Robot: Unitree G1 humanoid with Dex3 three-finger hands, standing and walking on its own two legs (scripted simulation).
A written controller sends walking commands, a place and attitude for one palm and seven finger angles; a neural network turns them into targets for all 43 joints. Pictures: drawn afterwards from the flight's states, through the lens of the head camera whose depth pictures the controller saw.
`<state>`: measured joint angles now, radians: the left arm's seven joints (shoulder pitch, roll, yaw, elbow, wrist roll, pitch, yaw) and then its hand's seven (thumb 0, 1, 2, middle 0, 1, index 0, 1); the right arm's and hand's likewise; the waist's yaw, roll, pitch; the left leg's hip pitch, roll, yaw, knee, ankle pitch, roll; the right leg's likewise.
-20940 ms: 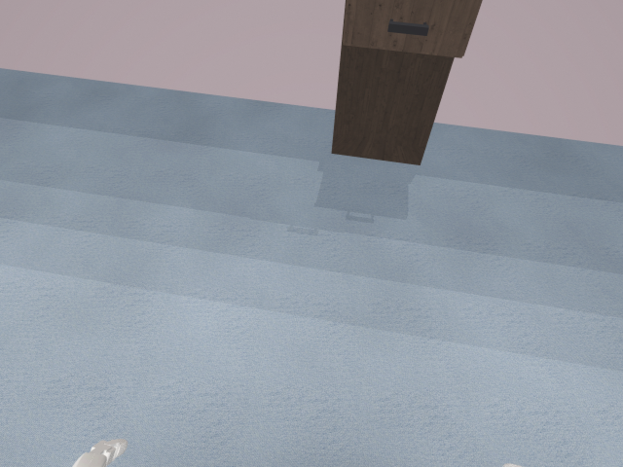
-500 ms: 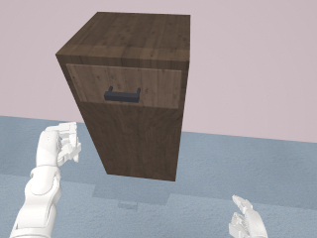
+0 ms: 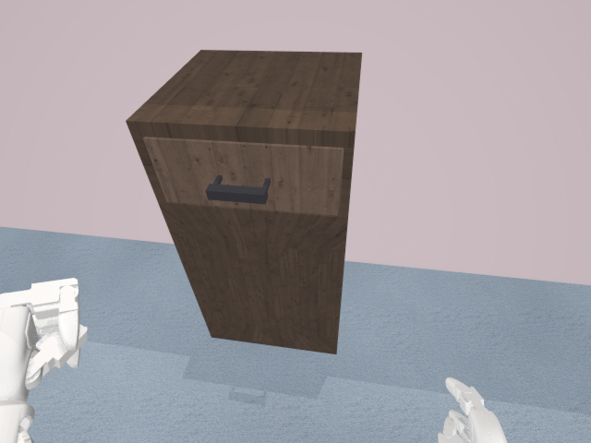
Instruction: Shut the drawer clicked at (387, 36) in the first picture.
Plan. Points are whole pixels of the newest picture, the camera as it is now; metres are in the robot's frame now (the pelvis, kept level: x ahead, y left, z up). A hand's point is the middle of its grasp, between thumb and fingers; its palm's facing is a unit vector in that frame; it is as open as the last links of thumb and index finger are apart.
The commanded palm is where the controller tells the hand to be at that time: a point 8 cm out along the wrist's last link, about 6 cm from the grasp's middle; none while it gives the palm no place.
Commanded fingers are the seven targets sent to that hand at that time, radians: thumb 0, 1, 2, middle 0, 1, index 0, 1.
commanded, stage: draw the hand back to the body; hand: left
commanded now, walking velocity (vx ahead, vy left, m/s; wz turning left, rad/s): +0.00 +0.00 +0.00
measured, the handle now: (239, 187) +0.61 +0.21 +0.00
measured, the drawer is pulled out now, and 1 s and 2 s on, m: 0.00 0.00 0.00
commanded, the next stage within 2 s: step back with the hand held close in 0.10 s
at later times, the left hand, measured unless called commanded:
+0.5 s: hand (87, 325) +0.19 +0.26 +0.14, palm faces +0.30 -0.83 -0.47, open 3.2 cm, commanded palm +0.12 +0.30 +0.17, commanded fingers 0.00 0.90 0.90 -1.40 -1.60 -1.40 -1.60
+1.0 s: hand (23, 399) +0.11 +0.27 +0.15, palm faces +0.37 -0.82 -0.43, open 3.2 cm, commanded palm +0.05 +0.31 +0.17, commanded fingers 0.00 0.90 0.90 -1.40 -1.60 -1.40 -1.60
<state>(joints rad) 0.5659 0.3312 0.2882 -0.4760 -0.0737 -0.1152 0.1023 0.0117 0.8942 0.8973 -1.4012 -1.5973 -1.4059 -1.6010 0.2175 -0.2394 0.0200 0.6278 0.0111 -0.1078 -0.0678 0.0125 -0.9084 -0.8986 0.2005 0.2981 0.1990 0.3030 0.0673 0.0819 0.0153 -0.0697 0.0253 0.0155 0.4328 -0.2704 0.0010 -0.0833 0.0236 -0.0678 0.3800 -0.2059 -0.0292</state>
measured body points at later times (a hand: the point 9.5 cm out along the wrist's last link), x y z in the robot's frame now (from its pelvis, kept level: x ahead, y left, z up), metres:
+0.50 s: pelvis -0.01 +0.02 +0.00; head +0.01 +0.00 +0.45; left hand +0.17 +0.30 +0.17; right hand +0.16 -0.23 -0.09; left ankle -0.02 +0.12 -0.74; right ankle +0.01 -0.10 -0.74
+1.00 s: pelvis -0.08 +0.03 -0.02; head -0.07 +0.04 +0.43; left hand +0.08 +0.31 +0.17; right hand +0.10 -0.20 -0.09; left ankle -0.02 +0.12 -0.74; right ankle +0.01 -0.10 -0.74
